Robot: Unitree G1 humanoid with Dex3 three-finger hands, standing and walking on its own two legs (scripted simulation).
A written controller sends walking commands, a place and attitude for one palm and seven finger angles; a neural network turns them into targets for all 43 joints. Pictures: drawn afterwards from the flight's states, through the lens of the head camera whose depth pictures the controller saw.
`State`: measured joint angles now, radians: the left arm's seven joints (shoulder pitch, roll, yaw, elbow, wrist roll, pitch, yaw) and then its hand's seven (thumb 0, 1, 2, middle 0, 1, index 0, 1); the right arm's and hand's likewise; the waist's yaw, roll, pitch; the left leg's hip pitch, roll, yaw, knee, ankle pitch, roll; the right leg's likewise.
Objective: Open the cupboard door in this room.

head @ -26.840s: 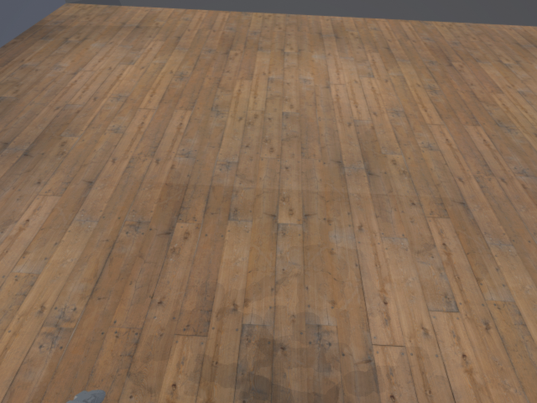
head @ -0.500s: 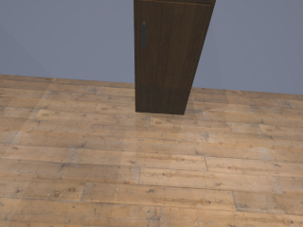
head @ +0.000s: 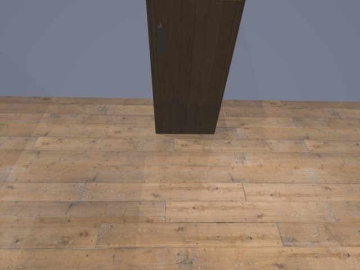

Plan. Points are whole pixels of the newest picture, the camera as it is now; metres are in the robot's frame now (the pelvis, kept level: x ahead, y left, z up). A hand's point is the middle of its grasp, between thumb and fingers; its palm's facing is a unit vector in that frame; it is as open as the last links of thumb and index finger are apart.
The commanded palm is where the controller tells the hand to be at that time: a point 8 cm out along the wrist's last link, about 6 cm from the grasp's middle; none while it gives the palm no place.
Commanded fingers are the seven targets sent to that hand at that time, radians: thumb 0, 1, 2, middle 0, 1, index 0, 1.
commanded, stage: look at it before walking up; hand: left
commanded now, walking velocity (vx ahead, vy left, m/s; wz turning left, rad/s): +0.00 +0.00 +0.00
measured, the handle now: (160, 38) +1.10 +0.16 -0.02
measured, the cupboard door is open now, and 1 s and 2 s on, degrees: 0 0 0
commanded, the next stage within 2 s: walk to a spot facing it in 0.60 s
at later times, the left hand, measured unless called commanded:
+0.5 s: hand out of the picture -0.02 +0.15 -0.18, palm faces +0.04 -0.99 -0.15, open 7.4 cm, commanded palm none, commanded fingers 0.00 0.90 0.90 -0.20 -0.30 -0.20 -0.30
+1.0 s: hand out of the picture +0.04 +0.15 -0.18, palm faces -0.06 -0.98 -0.21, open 7.4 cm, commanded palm none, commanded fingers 0.00 0.90 0.90 -0.20 -0.30 -0.20 -0.30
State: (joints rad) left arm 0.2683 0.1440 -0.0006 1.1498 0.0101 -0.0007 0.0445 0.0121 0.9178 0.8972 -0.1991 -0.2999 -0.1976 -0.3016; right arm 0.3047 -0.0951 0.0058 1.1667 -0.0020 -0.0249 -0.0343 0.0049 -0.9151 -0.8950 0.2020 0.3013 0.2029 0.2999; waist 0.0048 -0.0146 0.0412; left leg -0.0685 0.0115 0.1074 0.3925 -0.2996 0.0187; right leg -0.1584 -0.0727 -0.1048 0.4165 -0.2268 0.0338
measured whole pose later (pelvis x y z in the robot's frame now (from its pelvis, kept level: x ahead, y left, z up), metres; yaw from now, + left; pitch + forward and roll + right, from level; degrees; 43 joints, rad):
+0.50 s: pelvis +0.00 +0.00 +0.00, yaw +0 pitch -1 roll +0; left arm 0.29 0.13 0.00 1.15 0.01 -0.01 0.04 0.01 0.91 0.90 -0.20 -0.30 -0.20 -0.30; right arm 0.29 -0.11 -0.01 1.16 0.00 -0.03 -0.04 0.00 -0.91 -0.90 0.20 0.30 0.20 0.30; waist 0.01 -0.01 0.05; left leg -0.07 0.02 0.11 0.39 -0.30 0.01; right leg -0.16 -0.06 -0.11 0.41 -0.23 0.03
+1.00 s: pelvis +0.03 -0.04 -0.01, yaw -7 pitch -1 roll +1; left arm 0.30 0.15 0.06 1.08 0.03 0.03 -0.02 0.01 0.91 0.90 -0.20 -0.30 -0.20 -0.30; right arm 0.34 -0.16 -0.05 1.11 -0.03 -0.02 -0.02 0.00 -0.91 -0.89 0.20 0.30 0.20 0.30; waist 0.00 0.03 0.05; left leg -0.03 0.08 0.21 0.46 -0.39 -0.03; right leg -0.36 -0.07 -0.12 0.74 -0.41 -0.01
